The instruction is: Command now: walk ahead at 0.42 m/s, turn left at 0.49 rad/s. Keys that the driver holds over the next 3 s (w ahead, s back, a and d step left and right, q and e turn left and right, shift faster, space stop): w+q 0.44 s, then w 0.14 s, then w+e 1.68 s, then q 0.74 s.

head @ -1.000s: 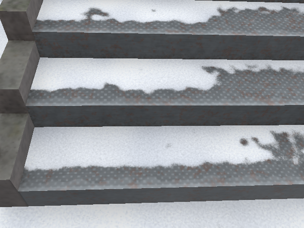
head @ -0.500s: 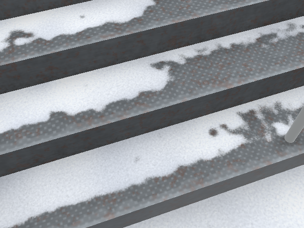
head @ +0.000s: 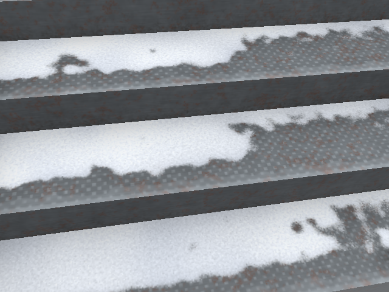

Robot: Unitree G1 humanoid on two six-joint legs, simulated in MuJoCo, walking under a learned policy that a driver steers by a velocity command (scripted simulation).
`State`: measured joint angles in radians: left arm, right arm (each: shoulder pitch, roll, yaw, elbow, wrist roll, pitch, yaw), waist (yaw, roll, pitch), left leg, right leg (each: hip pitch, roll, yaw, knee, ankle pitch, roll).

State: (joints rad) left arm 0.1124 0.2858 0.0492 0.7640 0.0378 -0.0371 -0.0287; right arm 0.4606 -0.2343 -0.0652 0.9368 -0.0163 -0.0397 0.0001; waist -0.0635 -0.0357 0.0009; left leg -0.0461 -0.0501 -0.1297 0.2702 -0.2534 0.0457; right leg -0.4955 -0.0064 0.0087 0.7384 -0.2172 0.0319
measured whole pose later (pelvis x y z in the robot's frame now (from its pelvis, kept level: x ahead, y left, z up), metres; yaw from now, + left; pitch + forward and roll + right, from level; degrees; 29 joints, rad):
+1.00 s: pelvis +0.45 +0.18 +0.13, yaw +12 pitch +5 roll +1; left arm 0.11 0.20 0.03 0.81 0.00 -0.06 -0.11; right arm 0.40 -0.15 0.01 1.07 -0.09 -0.06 0.05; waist -0.02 -0.06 -0.07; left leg -0.35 -0.01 0.25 0.59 -0.33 0.09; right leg -1.20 0.07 0.22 2.02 0.05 -0.27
